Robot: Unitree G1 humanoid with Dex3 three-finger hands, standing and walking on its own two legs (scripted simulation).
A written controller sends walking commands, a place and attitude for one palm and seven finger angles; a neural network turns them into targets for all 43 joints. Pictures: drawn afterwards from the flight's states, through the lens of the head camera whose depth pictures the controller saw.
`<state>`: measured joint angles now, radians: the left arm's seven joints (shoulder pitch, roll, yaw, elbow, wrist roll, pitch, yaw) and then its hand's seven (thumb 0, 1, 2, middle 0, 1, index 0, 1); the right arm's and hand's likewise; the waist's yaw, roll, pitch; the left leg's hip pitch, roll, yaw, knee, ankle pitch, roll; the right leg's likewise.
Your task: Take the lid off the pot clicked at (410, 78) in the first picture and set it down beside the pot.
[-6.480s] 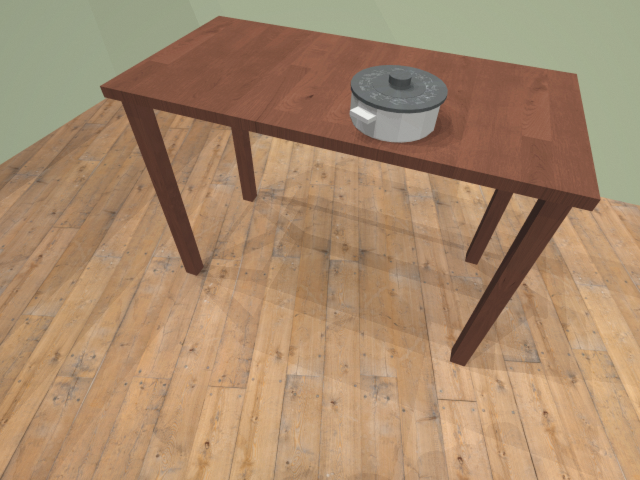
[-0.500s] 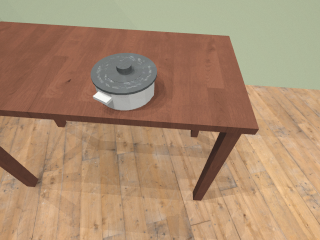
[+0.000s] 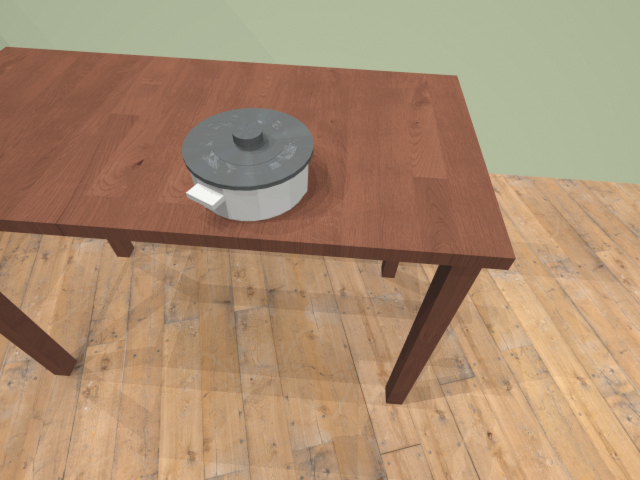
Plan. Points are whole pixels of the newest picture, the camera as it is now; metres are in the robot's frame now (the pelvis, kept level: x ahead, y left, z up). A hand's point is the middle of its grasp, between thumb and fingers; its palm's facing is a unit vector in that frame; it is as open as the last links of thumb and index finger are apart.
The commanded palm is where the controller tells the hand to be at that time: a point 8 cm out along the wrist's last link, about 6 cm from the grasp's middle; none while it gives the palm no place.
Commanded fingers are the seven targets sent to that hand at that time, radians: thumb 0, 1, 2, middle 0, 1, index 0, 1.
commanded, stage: shuffle to correct the standing spot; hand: left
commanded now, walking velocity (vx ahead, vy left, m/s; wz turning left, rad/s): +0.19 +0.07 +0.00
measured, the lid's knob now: (247, 134) +0.58 +0.16 +0.11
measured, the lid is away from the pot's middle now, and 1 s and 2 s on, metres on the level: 0.00 0.00 0.00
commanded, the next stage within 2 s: come to a stop and stand still in 0.42 s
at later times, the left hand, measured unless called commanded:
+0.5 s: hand (202, 444) +0.19 +0.19 -0.16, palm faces +0.05 -0.97 -0.24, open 7.3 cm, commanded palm none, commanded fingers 0.00 0.90 0.90 -0.20 -0.30 -0.20 -0.30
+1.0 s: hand (178, 468) +0.17 +0.22 -0.20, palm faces +0.08 -0.97 -0.23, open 7.3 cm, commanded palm none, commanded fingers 0.00 0.90 0.90 -0.20 -0.30 -0.20 -0.30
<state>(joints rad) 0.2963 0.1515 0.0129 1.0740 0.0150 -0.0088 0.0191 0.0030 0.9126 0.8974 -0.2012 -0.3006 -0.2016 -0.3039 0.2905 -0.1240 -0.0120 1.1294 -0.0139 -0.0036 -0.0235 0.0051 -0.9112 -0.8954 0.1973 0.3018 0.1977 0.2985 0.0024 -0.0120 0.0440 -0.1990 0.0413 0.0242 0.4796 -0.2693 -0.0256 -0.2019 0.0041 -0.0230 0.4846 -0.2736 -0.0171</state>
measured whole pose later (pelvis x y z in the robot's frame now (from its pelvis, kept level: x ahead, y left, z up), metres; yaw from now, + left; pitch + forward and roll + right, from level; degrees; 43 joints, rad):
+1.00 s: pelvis +0.16 +0.02 -0.02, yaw +0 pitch -2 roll +0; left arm 0.28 0.23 0.06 0.95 0.01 0.04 0.05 0.00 0.91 0.90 -0.20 -0.30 -0.20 -0.30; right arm 0.06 -0.16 -0.03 0.88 -0.01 0.02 -0.02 0.00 -0.91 -0.90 0.20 0.30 0.20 0.30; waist 0.04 -0.08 0.16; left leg -0.37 -0.02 0.06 0.62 -0.21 0.06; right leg -0.36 0.03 0.04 1.10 -0.61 0.00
